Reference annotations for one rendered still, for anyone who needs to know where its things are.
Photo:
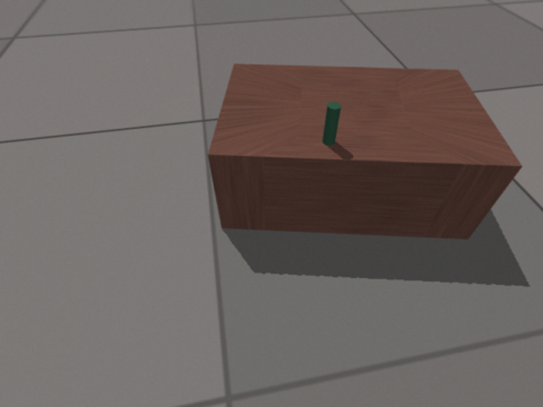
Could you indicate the can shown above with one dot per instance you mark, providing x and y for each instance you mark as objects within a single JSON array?
[{"x": 331, "y": 123}]

